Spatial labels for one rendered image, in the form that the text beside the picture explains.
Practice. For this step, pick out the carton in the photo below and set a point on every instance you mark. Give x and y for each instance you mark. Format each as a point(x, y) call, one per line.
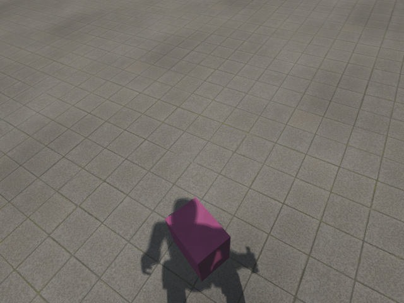
point(201, 239)

